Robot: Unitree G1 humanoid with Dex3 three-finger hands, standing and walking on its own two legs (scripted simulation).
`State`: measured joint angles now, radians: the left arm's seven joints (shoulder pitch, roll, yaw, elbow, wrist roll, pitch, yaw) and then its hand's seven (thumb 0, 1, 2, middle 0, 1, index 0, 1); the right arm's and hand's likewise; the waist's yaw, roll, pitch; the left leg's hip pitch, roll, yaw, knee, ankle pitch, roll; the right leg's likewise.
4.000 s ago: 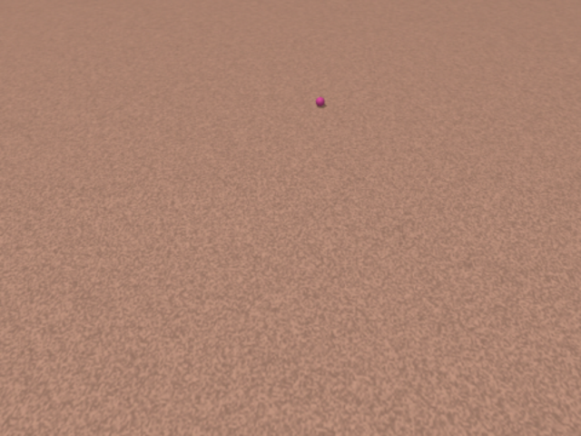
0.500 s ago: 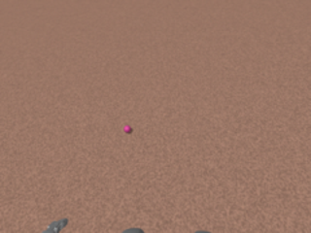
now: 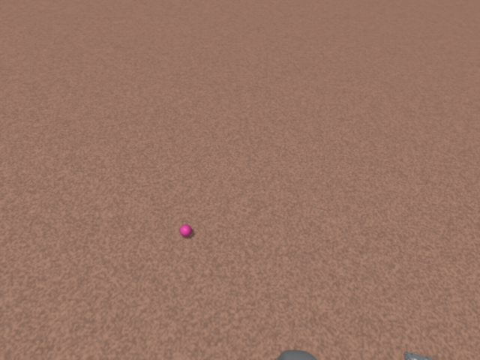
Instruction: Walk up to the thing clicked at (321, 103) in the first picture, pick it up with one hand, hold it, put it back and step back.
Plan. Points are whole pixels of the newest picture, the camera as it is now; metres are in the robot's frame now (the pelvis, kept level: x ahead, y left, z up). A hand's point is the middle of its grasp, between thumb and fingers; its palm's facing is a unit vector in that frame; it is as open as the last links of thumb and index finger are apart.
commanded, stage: walk up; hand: left
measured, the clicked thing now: (185, 230) +0.76 +0.22 -0.74
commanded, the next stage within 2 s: none
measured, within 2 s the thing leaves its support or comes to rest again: neither
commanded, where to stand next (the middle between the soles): +0.39 -0.01 m, yaw -2 degrees
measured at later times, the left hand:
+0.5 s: hand (124, 298) +0.25 +0.23 -0.11, palm faces -0.04 -0.90 -0.44, open 7.3 cm
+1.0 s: hand (109, 266) +0.33 +0.30 -0.16, palm faces -0.08 -0.93 -0.35, open 7.4 cm
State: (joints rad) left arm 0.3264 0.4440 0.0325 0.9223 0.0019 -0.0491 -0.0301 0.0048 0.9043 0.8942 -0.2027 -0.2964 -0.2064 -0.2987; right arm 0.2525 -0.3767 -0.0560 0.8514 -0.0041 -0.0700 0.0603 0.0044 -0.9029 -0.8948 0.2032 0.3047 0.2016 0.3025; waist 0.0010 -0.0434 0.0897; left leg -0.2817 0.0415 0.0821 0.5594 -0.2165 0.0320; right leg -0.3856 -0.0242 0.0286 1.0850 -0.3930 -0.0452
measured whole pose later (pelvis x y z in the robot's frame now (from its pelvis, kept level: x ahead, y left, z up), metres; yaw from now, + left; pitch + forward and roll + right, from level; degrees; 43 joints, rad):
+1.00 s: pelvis +0.28 +0.02 +0.00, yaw -1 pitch -3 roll -1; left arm 0.29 0.44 0.03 0.90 0.00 -0.02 -0.01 0.00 0.90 0.89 -0.20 -0.30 -0.21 -0.30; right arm 0.27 -0.37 -0.04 0.85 -0.01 -0.06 0.03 0.00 -0.90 -0.89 0.20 0.30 0.20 0.30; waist 0.00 -0.05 0.12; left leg -0.31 0.05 0.06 0.59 -0.23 0.02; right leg -0.41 -0.02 0.01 1.02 -0.46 -0.04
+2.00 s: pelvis +0.32 +0.01 +0.01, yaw -3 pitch -3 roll +0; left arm 0.09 0.35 0.00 1.18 0.00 0.01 -0.02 0.00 0.90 0.89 -0.20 -0.30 -0.21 -0.30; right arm 0.09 -0.36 0.00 1.16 -0.01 -0.02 0.01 0.01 -0.90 -0.90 0.20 0.30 0.20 0.30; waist 0.01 0.00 0.05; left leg -0.13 0.04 0.07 0.35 -0.17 -0.01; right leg -0.16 -0.03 -0.02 0.35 -0.15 0.02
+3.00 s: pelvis +0.33 +0.00 +0.02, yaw -2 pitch -2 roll +0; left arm 0.08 0.35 0.00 1.15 0.01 -0.01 -0.01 0.00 0.90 0.89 -0.20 -0.30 -0.21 -0.30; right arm 0.09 -0.35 0.00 1.15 -0.01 -0.01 0.01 0.01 -0.90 -0.89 0.20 0.30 0.20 0.30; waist 0.00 0.01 0.04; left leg -0.10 0.04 0.05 0.30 -0.17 -0.03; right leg -0.11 -0.02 -0.03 0.31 -0.16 0.01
